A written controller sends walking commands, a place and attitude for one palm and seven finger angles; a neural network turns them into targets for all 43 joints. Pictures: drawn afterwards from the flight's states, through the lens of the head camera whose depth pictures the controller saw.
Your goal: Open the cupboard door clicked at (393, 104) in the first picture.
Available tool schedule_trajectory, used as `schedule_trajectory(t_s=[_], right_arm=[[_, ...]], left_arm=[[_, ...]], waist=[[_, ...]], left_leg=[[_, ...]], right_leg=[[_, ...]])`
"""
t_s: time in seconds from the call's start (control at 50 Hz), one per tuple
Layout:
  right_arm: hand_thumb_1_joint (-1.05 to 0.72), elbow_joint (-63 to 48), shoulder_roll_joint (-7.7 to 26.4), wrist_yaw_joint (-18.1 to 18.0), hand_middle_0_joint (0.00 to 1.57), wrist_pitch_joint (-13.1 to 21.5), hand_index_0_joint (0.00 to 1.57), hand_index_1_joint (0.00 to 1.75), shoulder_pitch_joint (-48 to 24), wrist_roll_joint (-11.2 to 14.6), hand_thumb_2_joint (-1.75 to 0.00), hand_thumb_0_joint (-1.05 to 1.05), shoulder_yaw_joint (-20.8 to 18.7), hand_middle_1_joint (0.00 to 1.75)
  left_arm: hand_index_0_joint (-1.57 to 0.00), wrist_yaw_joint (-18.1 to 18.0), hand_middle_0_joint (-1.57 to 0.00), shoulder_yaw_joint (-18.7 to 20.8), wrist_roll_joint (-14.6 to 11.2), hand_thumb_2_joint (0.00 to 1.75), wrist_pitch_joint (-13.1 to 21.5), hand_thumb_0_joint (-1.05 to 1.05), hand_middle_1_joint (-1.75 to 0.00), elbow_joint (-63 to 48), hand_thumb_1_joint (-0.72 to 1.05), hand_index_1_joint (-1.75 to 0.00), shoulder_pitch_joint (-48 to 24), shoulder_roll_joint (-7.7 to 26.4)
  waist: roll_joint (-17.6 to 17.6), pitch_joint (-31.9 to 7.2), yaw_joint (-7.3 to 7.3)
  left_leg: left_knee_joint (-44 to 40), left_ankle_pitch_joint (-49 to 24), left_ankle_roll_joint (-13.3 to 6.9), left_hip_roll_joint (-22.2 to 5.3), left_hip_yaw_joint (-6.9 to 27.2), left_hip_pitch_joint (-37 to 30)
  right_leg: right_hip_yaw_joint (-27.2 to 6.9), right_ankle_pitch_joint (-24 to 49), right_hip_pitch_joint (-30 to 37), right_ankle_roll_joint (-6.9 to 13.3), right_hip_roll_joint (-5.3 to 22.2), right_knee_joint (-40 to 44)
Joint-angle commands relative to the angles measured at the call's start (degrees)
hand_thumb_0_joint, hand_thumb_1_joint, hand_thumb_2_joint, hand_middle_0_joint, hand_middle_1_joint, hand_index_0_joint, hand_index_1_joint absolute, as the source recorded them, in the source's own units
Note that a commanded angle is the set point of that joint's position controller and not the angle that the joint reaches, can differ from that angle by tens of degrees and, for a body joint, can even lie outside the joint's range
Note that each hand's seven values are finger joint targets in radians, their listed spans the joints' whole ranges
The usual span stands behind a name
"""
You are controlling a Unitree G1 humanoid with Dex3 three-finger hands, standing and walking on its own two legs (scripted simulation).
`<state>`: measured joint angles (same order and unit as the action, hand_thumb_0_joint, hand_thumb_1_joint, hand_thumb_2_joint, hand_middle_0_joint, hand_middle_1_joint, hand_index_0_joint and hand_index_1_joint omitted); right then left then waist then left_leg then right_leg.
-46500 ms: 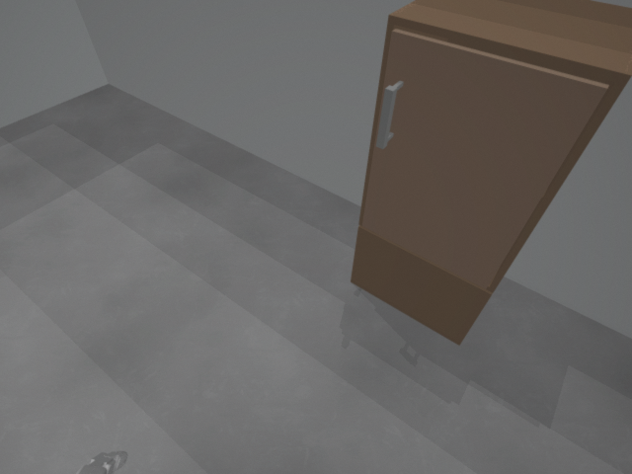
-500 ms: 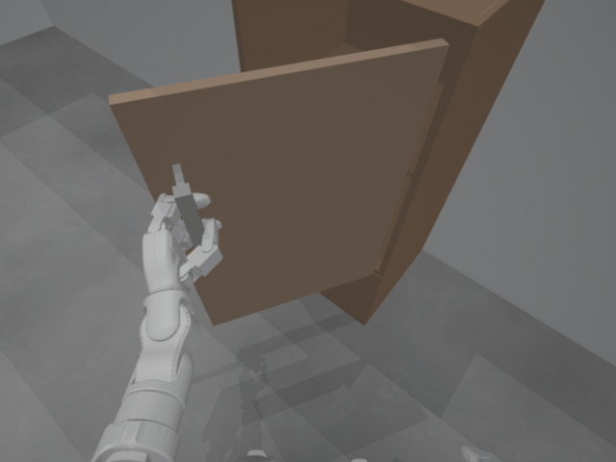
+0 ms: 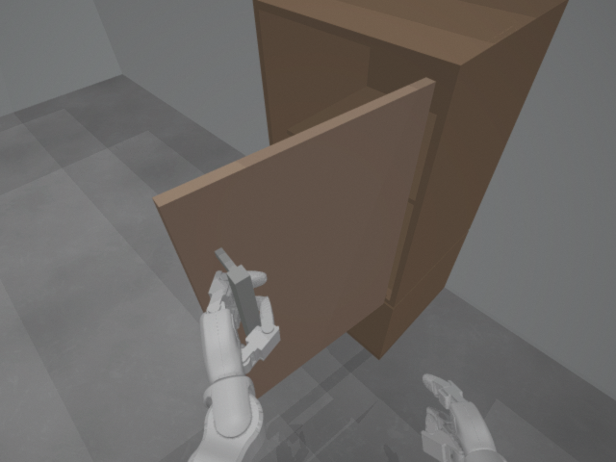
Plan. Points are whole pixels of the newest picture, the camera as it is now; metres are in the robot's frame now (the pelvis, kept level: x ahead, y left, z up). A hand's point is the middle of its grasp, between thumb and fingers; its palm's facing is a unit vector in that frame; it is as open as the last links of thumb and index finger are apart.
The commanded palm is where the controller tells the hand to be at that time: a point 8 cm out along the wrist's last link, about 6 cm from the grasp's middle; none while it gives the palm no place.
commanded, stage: open thumb and fingers to let go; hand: left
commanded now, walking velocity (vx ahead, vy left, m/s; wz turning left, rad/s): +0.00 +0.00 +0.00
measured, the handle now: (239, 297) +0.32 +0.10 +0.06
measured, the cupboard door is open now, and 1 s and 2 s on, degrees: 83 82 84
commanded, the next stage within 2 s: slide the hand sideways off the handle in 0.80 s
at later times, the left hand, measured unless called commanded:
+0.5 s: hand (270, 325) +0.28 +0.06 +0.05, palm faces +0.37 -0.93 -0.03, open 12.6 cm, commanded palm +0.24 +0.12 +0.05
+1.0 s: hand (264, 342) +0.26 +0.07 +0.05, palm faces +0.12 -0.99 -0.06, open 15.4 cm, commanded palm +0.24 +0.11 +0.05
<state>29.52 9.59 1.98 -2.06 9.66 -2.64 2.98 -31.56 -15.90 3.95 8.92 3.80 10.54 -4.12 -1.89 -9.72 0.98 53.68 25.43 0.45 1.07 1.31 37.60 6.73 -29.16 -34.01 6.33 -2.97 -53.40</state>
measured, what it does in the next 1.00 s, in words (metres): stands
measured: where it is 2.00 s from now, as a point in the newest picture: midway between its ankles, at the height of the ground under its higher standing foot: outside the picture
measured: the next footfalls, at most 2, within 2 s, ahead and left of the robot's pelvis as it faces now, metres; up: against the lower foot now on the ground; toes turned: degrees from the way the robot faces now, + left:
none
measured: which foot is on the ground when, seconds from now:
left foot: down 0.00-1.00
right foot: down 0.00-1.00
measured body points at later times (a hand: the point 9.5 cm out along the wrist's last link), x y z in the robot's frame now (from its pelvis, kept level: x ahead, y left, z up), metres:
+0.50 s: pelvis +0.00 -0.03 +0.00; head +0.03 -0.06 +0.44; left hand +0.26 +0.11 +0.06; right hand +0.15 -0.26 -0.12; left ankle +0.02 +0.13 -0.68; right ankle -0.02 -0.05 -0.68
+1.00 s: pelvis -0.01 +0.01 -0.01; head +0.02 -0.01 +0.44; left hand +0.25 +0.12 +0.05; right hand +0.16 -0.21 -0.11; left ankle +0.02 +0.13 -0.68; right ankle -0.02 -0.05 -0.68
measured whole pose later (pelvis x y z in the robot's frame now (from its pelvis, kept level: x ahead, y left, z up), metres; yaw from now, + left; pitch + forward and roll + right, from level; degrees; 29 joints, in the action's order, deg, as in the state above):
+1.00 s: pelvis -0.01 +0.01 -0.01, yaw +0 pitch +11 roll +1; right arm 30.7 11.4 0.3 0.8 11.3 -2.0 1.5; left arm -20.1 -13.4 3.8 17.9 6.9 9.1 -0.8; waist -1.7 -8.0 0.3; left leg 56.1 25.0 0.0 2.5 1.5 42.0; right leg 5.9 -29.4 -39.1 5.8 -2.0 -57.3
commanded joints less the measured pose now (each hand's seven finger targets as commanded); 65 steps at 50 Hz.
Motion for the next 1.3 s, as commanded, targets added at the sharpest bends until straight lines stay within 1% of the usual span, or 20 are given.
schedule_trajectory(t_s=[0.0,0.06,0.12,0.24,0.36,0.4,0.54,0.6,0.76,0.88,0.9,0.92,0.96,1.0,1.04,1.08,1.12,1.16,1.24,1.28], right_arm=[[-0.90,-6.33,4.97,-1.88,0.20,2.96,0.20,0.30,-5.81,-0.80,-0.90,0.00,-2.59,0.30],[-0.90,-6.32,4.88,-2.24,0.20,3.53,0.20,0.30,-4.90,-0.78,-0.90,0.00,-3.05,0.30],[-0.90,-6.21,5.11,-2.18,0.20,3.82,0.20,0.30,-3.33,-0.60,-0.90,0.00,-3.82,0.30],[-0.90,-5.71,5.79,-2.56,0.20,4.18,0.20,0.30,-2.56,-0.33,-0.90,0.00,-4.19,0.30],[-0.90,-4.85,5.98,-2.64,0.20,4.81,0.20,0.30,-2.57,-0.22,-0.90,0.00,-4.52,0.30],[-0.90,-4.88,6.05,-2.59,0.20,4.72,0.20,0.30,-2.67,-0.13,-0.90,0.00,-4.53,0.30],[-0.90,-5.18,6.14,-2.65,0.20,4.93,0.20,0.30,-2.51,-0.07,-0.90,0.00,-4.54,0.30],[-0.90,-5.41,6.21,-2.60,0.20,4.91,0.20,0.30,-2.30,-0.16,-0.90,0.00,-4.65,0.30],[-0.90,-6.24,5.71,-2.81,0.20,5.18,0.20,0.30,-2.78,-0.38,-0.90,0.00,-4.25,0.30],[-0.90,-6.48,5.71,-2.65,0.20,5.61,0.20,0.30,-3.24,-0.47,-0.90,0.00,-3.88,0.30],[-0.90,-5.43,8.58,-1.92,0.20,5.47,0.20,0.30,-1.03,0.29,-0.90,0.00,-3.53,0.30],[-0.90,-6.54,7.78,-2.18,0.20,5.46,0.20,0.30,-0.70,0.67,-0.90,0.00,-4.16,0.30],[-0.90,-7.40,7.70,-2.71,0.20,5.47,0.20,0.30,-0.73,1.09,-0.90,0.00,-4.13,0.30],[-0.90,-8.63,7.72,-2.63,0.20,6.31,0.20,0.30,0.04,2.03,-0.90,0.00,-4.14,0.30],[-0.90,-10.37,7.53,-2.79,0.20,7.09,0.20,0.30,-0.63,3.18,-0.90,0.00,-3.84,0.30],[-0.90,-11.67,7.67,-2.84,0.20,7.68,0.20,0.30,-1.18,3.84,-0.90,0.00,-3.65,0.30],[-0.90,-12.26,8.19,-2.75,0.20,7.77,0.20,0.30,-1.21,3.74,-0.90,0.00,-3.64,0.30],[-0.90,-12.96,8.47,-2.27,0.20,7.55,0.20,0.30,-1.04,3.12,-0.90,0.00,-3.62,0.30],[-0.90,-13.69,8.15,-0.92,0.20,6.67,0.20,0.30,-0.59,2.08,-0.90,0.00,-3.73,0.30],[-0.90,-14.55,8.09,-0.31,0.20,6.08,0.20,0.30,-0.13,2.06,-0.90,0.00,-3.74,0.30]], left_arm=[[-0.39,-2.26,-0.39,3.77,1.27,0.84,3.58,0.00,-1.34,-8.50,0.76,-1.34,-16.15,-4.88],[-0.38,-1.48,-0.38,3.99,1.16,0.75,4.82,0.00,-1.31,-7.90,0.55,-1.31,-15.17,-4.43],[-0.36,-0.62,-0.36,3.96,1.40,0.66,6.13,0.00,-1.29,-9.69,0.34,-1.29,-13.85,-3.80],[-0.33,1.24,-0.33,5.50,-0.16,0.48,7.69,0.00,-1.24,-9.06,-0.08,-1.24,-11.39,-2.16],[-0.30,1.79,-0.30,7.37,-1.25,0.30,10.06,0.00,-1.20,-9.64,-0.50,-1.20,-11.92,-0.41],[-0.30,2.07,-0.30,7.50,-1.36,0.30,10.43,0.00,-1.20,-9.46,-0.50,-1.20,-10.84,-0.20],[-0.24,2.05,-0.24,6.77,-1.59,0.30,10.92,0.00,-0.85,-9.75,-0.50,-0.85,-12.29,-0.77],[-0.22,2.12,-0.22,6.72,-1.31,0.30,10.93,0.00,-0.70,-9.39,-0.50,-0.70,-9.41,-1.14],[-0.15,0.08,-0.15,5.32,0.67,0.30,10.27,0.00,-0.30,-9.65,-0.50,-0.30,-11.09,-2.33],[-0.15,-1.32,-0.15,2.86,1.34,0.30,9.05,0.00,-0.30,-8.53,-0.50,-0.30,-14.20,-5.15],[-0.15,9.83,-0.15,-7.32,5.66,0.30,11.91,0.00,-0.30,-9.05,-0.50,-0.30,-14.68,0.91],[-0.15,16.07,-0.15,-3.03,3.56,0.30,14.53,0.00,-0.30,-11.71,-0.50,-0.30,-16.33,4.80],[-0.15,23.11,-0.15,-2.43,2.03,0.30,16.75,0.00,-0.30,-13.26,-0.50,-0.30,-17.04,7.28],[-0.15,29.24,-0.15,-4.82,-1.51,0.30,17.46,0.00,-0.30,-14.71,-0.50,-0.30,-16.83,5.08],[-0.15,31.27,-0.15,-4.99,-7.08,0.30,15.90,0.00,-0.30,-14.87,-0.50,-0.30,-13.43,1.50],[-0.15,30.29,-0.15,-3.41,-10.77,0.30,13.68,0.00,-0.30,-14.72,-0.50,-0.30,-9.41,-0.30],[-0.15,27.21,-0.15,-0.78,-10.97,0.30,12.68,0.00,-0.30,-14.82,-0.50,-0.30,-6.37,1.14],[-0.15,23.79,-0.15,0.51,-8.31,0.30,12.56,0.00,-0.30,-15.03,-0.50,-0.30,-4.96,2.68],[-0.15,19.43,-0.15,1.68,-2.04,0.30,13.74,0.00,-0.30,-15.97,-0.50,-0.30,-2.26,5.14],[-0.15,18.95,-0.15,0.32,-0.50,0.30,13.58,0.00,-0.30,-17.53,-0.50,-0.30,0.18,4.56]], waist=[[6.77,-4.67,0.85],[8.17,-8.37,0.46],[7.09,-12.67,-0.09],[11.11,-10.53,0.26],[9.30,-10.59,-0.16],[8.70,-10.54,-0.33],[8.97,-9.74,0.40],[8.44,-10.59,-0.14],[8.25,-10.14,-0.17],[6.64,-8.72,0.52],[9.20,-5.09,5.00],[7.66,-8.86,3.31],[4.16,-12.59,2.28],[1.02,-13.66,2.54],[1.16,-12.25,1.76],[3.89,-10.51,0.71],[7.42,-7.71,-0.06],[8.52,-6.16,-0.44],[5.25,-5.92,-1.26],[3.26,-6.92,-1.51]], left_leg=[[-1.60,-6.76,-1.03,0.92,1.69,-0.74],[-1.07,-7.30,-0.92,1.14,1.72,1.00],[-1.20,-9.96,-0.84,1.07,1.51,0.92],[-0.95,-8.67,-0.73,1.09,1.71,4.05],[-0.59,-7.90,-0.75,1.00,1.92,4.44],[-0.66,-8.01,-0.77,1.02,1.98,4.65],[-0.48,-8.24,-0.97,1.07,1.87,3.78],[-0.78,-9.54,-1.01,1.05,1.77,2.86],[-0.91,-9.37,-1.18,1.18,1.33,1.16],[-1.31,-8.55,-1.54,0.87,1.50,-1.15],[-0.95,-8.78,-2.74,1.04,1.10,-0.98],[-0.30,-9.50,-2.90,0.88,1.17,-0.50],[-0.41,-10.84,-2.87,0.83,1.13,-1.74],[-0.62,-11.57,-2.90,0.77,1.28,-5.34],[-2.12,-9.74,-2.66,0.60,1.64,-6.86],[-3.92,-8.85,-2.48,0.39,2.01,-7.73],[-4.86,-6.92,-2.27,0.24,2.19,-6.05],[-4.94,-5.94,-2.36,0.07,2.38,-4.38],[-3.81,-6.06,-2.17,-0.09,2.12,-2.97],[-3.82,-6.69,-2.03,-0.14,2.28,-3.26]], right_leg=[[-12.99,16.38,2.06,-6.58,6.42,13.87],[-16.10,20.31,6.06,-7.49,7.97,14.27],[-16.28,28.94,10.02,-7.78,8.32,12.11],[-18.85,33.97,12.68,-9.46,9.83,13.03],[-19.61,30.70,11.82,-9.37,9.98,13.16],[-19.71,30.52,11.97,-9.20,9.92,13.02],[-19.43,30.97,10.87,-9.47,9.94,13.12],[-17.91,33.20,11.07,-8.92,9.30,11.90],[-14.88,27.34,7.47,-7.80,7.94,11.23],[-10.91,20.00,2.25,-6.37,5.91,10.36],[-11.01,24.61,-0.39,-7.48,5.68,8.35],[-11.30,26.04,1.88,-7.07,5.82,7.12],[-11.66,27.60,4.28,-6.15,5.74,6.04],[-10.55,25.30,2.57,-5.35,5.07,6.10],[-8.90,19.30,1.71,-4.73,3.80,7.67],[-7.06,15.79,1.49,-4.51,2.93,8.81],[-6.21,12.25,0.52,-4.67,2.70,8.86],[-5.64,10.10,-1.40,-4.52,2.54,7.55],[-5.50,9.27,-4.17,-3.73,2.31,4.38],[-5.25,9.73,-3.96,-3.31,2.16,3.59]])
